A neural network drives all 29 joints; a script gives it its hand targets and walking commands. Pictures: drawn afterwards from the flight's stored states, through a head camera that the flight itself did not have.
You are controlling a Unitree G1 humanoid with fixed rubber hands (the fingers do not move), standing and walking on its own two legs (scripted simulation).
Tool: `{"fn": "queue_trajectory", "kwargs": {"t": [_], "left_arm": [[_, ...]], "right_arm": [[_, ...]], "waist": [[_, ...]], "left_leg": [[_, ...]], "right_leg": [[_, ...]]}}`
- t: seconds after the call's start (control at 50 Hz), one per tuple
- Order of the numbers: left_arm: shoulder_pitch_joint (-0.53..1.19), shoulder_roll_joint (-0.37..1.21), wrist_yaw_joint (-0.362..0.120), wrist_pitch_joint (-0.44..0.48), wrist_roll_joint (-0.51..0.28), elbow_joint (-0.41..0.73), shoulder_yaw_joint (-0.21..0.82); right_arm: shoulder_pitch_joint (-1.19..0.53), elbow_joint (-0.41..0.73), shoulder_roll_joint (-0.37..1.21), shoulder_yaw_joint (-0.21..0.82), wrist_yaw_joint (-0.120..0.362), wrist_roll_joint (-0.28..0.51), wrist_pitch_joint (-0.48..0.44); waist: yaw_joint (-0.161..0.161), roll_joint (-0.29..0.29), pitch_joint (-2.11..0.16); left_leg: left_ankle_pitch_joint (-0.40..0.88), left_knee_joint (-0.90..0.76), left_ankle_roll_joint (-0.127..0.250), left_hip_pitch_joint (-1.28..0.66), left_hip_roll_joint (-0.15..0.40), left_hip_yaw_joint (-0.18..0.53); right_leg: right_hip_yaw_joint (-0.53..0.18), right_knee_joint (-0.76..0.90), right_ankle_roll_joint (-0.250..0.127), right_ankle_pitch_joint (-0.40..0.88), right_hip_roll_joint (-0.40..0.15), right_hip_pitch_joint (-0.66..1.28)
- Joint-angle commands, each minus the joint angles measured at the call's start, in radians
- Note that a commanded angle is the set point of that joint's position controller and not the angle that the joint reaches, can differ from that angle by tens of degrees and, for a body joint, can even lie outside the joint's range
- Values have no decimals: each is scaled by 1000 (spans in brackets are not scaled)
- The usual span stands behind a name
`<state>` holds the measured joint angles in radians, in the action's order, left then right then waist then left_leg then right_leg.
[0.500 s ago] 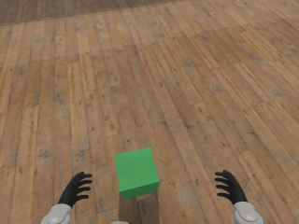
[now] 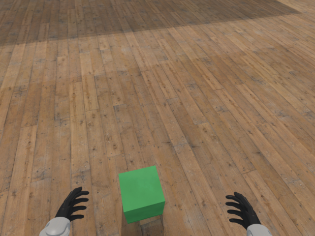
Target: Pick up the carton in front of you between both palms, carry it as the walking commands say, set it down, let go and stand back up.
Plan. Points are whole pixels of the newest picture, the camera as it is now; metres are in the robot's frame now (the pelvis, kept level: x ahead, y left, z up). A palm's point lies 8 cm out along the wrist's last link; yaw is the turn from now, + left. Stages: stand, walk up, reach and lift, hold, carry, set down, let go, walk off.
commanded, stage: stand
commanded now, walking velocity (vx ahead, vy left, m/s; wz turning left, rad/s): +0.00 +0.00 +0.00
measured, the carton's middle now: (141, 194) +0.42 +0.08 -0.65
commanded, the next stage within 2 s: none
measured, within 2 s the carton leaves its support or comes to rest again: neither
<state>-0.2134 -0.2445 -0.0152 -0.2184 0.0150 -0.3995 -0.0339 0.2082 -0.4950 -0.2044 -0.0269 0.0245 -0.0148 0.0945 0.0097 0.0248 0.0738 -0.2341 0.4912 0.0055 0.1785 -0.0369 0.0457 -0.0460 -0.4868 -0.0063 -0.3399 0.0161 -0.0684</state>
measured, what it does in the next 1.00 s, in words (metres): stands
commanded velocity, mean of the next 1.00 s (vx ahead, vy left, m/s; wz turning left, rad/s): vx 0.00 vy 0.00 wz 0.00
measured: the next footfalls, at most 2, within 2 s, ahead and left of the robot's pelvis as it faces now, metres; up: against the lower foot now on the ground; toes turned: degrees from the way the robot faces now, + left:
none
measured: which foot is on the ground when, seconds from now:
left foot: down 0.00-1.00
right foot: down 0.00-1.00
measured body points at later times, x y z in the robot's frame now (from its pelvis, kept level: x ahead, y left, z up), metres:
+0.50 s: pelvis +0.03 +0.02 +0.00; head +0.04 +0.05 +0.45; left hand +0.17 +0.30 -0.12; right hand +0.15 -0.28 -0.09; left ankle +0.02 +0.12 -0.74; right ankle -0.04 -0.12 -0.74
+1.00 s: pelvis +0.01 +0.02 +0.01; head +0.01 +0.04 +0.46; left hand +0.13 +0.32 -0.12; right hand +0.12 -0.29 -0.09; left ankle +0.02 +0.12 -0.74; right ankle -0.04 -0.12 -0.74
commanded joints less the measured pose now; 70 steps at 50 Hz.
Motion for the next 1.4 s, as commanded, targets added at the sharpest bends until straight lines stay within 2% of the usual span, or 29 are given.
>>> {"fn": "queue_trajectory", "kwargs": {"t": [0.0, 0.04, 0.08, 0.22, 0.28, 0.34, 0.44, 0.58, 1.06, 1.38], "left_arm": [[57, -189, 38, 114, 25, -26, -53], [47, -176, 32, 158, 30, -51, -51], [42, -171, 22, 183, 29, -83, -52], [20, -205, 32, 217, 20, -197, -44], [14, -217, 40, 222, 18, -237, -39], [11, -224, 45, 223, 17, -269, -34], [17, -230, 49, 224, 16, -309, -27], [37, -238, 51, 228, 15, -351, -22], [60, -272, 40, 236, 13, -472, -17], [63, -292, 36, 237, 9, -524, -10]], "right_arm": [[-3, -39, -238, -75, -33, -48, -48], [-32, -63, -239, -68, -31, -48, -74], [-68, -86, -225, -63, -28, -39, -86], [-59, -163, -251, -64, -35, -26, -103], [-53, -192, -266, -61, -41, -23, -105], [-51, -218, -276, -58, -45, -21, -104], [-61, -252, -284, -52, -50, -19, -104], [-81, -292, -286, -46, -50, -14, -106], [-113, -427, -320, -33, -42, -9, -114], [-122, -479, -341, -22, -40, -2, -114]], "waist": [[-15, 97, -6], [-15, -15, -15], [-3, -63, -48], [-11, -59, -132], [-15, -49, -148], [-17, -47, -149], [-17, -36, -141], [-17, -22, -131], [-16, -23, -69], [-16, -23, -62]], "left_leg": [[-76, -53, -5, 36, 68, 48], [-215, -88, 2, 111, 78, 75], [-199, -103, 7, 136, 89, 91], [168, -38, 21, 24, 111, 90], [280, -21, 23, -18, 114, 81], [348, -16, 23, -42, 116, 76], [386, -23, 25, -57, 121, 73], [375, -43, 25, -65, 123, 73], [181, -141, 24, -61, 128, 98], [183, -155, 25, -66, 131, 112]], "right_leg": [[-53, 106, 14, -116, -39, -219], [-68, 79, 3, -155, -37, -208], [-63, 45, 2, -71, -37, -165], [-67, 33, 5, 191, -54, -110], [-67, 35, 8, 275, -62, -94], [-64, 39, 11, 327, -66, -83], [-62, 53, 15, 358, -73, -70], [-64, 81, 16, 353, -85, -55], [-83, 185, 1, 195, -106, -63], [-82, 204, -4, 189, -113, -53]]}}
